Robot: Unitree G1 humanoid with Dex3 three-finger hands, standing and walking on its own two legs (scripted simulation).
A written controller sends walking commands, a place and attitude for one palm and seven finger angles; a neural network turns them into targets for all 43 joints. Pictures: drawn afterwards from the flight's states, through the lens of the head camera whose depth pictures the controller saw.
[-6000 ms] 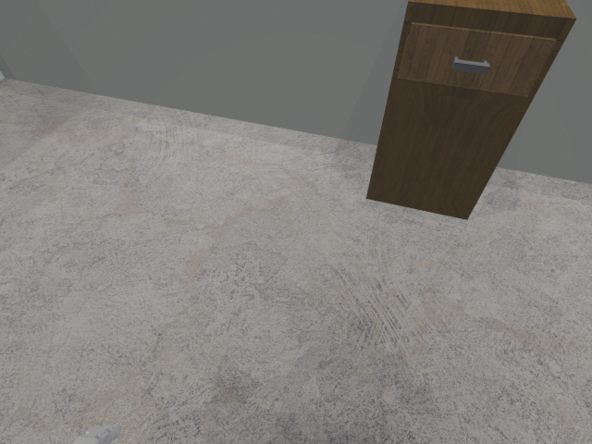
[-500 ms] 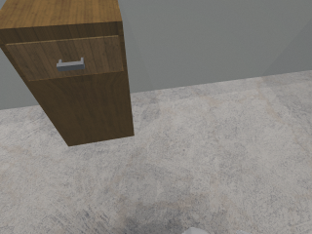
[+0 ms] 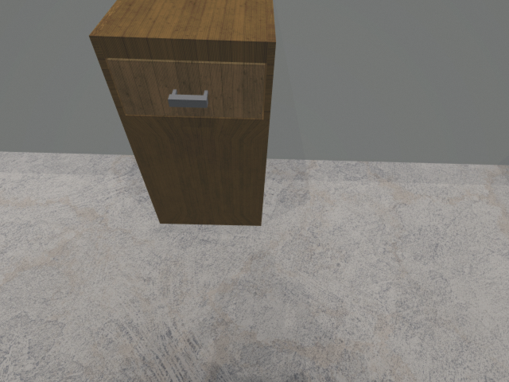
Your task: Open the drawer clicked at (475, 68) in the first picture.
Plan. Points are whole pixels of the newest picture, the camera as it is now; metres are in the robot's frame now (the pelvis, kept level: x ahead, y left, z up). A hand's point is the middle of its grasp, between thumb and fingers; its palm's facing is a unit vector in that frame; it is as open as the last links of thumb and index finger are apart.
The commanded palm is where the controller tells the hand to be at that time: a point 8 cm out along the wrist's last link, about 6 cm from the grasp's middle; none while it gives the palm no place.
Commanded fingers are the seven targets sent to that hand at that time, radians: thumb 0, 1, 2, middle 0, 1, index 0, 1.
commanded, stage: take the last steps up to it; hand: left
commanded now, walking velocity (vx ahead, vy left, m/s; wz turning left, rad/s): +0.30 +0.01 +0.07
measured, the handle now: (189, 96) +0.83 +0.25 -0.05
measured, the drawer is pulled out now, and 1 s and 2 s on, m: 0.00 0.00 0.00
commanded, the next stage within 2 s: come to a stop and stand still in 0.90 s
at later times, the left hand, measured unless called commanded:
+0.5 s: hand (165, 348) +0.20 +0.18 -0.16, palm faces -0.03 -0.98 -0.17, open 7.3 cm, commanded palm none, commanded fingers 0.00 0.90 0.90 -0.20 -0.30 -0.20 -0.30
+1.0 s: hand (174, 339) +0.22 +0.17 -0.18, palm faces +0.15 -0.98 -0.15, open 7.3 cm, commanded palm none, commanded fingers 0.00 0.90 0.90 -0.20 -0.30 -0.20 -0.30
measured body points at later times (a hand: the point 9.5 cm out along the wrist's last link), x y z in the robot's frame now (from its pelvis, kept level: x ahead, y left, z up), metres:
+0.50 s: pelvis +0.11 +0.01 +0.00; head +0.13 +0.00 +0.45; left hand +0.20 +0.23 -0.15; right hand +0.00 -0.19 -0.15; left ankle -0.01 +0.11 -0.73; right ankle +0.20 -0.11 -0.71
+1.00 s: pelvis +0.27 +0.01 -0.01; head +0.28 +0.03 +0.44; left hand +0.21 +0.23 -0.17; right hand +0.39 -0.22 -0.14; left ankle +0.34 +0.12 -0.74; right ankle +0.21 -0.11 -0.73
